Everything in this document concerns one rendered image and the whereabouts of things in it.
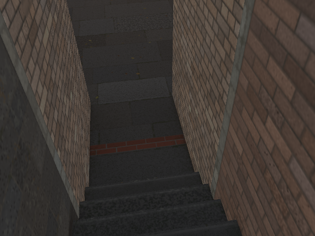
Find stairs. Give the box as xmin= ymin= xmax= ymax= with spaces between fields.
xmin=72 ymin=173 xmax=242 ymax=236

